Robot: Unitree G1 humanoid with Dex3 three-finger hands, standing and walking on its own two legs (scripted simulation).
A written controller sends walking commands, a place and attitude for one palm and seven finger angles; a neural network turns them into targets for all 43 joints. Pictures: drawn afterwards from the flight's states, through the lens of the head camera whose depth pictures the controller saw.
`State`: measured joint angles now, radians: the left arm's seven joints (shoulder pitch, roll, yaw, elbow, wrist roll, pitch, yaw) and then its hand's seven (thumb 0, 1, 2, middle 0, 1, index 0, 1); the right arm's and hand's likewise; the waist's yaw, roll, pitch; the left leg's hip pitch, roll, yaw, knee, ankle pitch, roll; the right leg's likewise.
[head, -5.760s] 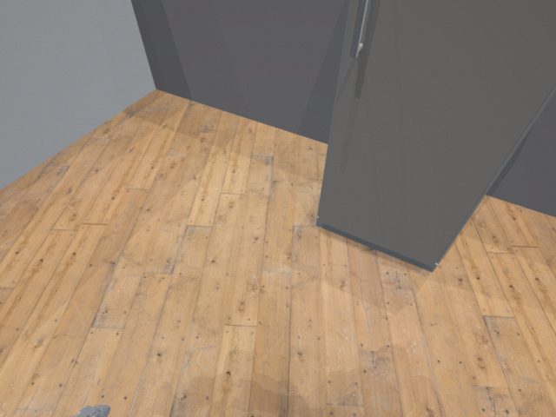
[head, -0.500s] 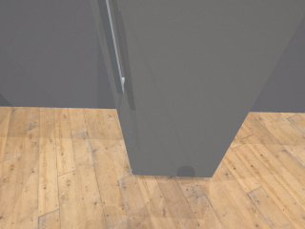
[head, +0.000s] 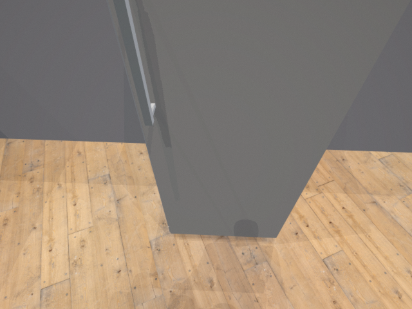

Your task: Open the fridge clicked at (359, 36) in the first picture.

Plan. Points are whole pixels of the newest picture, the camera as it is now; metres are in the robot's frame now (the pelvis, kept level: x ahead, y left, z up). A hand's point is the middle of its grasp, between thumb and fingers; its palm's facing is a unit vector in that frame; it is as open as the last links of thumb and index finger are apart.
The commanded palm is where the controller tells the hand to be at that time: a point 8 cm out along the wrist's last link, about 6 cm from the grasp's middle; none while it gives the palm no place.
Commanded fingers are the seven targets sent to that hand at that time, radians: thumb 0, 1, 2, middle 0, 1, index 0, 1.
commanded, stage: come to a stop and stand still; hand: left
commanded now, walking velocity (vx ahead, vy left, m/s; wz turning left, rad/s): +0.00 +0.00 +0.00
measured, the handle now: (136, 51) +0.50 +0.16 +0.25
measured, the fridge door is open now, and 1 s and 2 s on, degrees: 0 0 0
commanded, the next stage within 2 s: look again from close up in 0.32 s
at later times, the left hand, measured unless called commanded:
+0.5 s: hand out of the picture +0.01 +0.17 -0.17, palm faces +0.03 -0.98 -0.20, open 7.4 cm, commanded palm none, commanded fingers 0.00 0.90 0.90 -0.20 -0.30 -0.20 -0.30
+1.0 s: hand out of the picture +0.00 +0.18 -0.17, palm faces +0.04 -0.98 -0.22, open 7.4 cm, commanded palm none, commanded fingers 0.00 0.90 0.90 -0.20 -0.30 -0.20 -0.30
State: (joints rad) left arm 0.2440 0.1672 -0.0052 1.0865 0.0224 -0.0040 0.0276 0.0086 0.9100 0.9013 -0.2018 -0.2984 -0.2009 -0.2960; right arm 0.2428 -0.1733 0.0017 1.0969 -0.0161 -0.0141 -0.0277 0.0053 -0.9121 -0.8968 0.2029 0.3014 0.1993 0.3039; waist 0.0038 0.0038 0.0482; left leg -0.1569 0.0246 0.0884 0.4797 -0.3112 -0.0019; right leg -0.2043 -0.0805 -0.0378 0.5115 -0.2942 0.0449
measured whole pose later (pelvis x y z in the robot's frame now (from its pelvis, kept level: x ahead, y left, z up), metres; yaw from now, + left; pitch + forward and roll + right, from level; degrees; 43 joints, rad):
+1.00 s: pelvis -0.01 -0.01 +0.00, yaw +1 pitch -1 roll +0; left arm 0.24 0.19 0.01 1.10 0.02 -0.01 0.02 0.01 0.91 0.90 -0.20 -0.30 -0.20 -0.30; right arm 0.23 -0.18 0.00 1.12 -0.02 -0.02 -0.03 0.00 -0.91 -0.90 0.20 0.30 0.20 0.30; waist 0.01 -0.01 0.05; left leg -0.16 0.04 0.06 0.44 -0.26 -0.02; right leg -0.19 -0.07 -0.07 0.46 -0.25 0.03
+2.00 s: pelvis -0.04 -0.01 -0.03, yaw +2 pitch +4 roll -2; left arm 0.32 0.33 0.33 -0.05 -0.36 -0.17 -0.39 0.01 0.17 0.59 -0.26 -0.77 -0.26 -0.77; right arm 0.29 -0.21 0.06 0.58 0.05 -0.28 -0.07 0.01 -0.90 -0.90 0.21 0.30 0.20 0.31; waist 0.00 0.04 -0.06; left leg -0.47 0.06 0.01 0.80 -0.40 -0.01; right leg -0.45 -0.06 -0.09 0.75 -0.35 0.03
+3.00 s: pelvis -0.02 -0.02 +0.00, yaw +3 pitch -2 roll +0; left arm -0.19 0.52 0.51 0.13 -0.35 0.26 -0.52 -0.01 -0.50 0.30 -0.30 -1.20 -0.30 -1.20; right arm 0.22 -0.30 0.08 0.59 0.09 -0.21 -0.09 0.02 -0.90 -0.90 0.21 0.30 0.20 0.30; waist 0.05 0.08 -0.03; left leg -0.17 0.05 0.02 0.47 -0.26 -0.03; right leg -0.18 -0.05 -0.10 0.47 -0.25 0.01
